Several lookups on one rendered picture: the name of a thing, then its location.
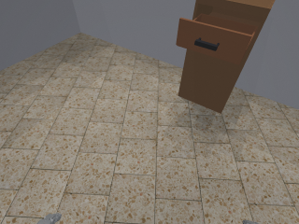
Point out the drawer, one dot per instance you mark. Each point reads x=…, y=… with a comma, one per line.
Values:
x=234, y=36

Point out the robot left hand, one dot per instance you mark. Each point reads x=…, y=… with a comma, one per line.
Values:
x=50, y=219

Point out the cabinet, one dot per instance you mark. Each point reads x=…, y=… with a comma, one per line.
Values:
x=209, y=81

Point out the handle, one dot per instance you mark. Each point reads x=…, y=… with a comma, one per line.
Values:
x=206, y=45

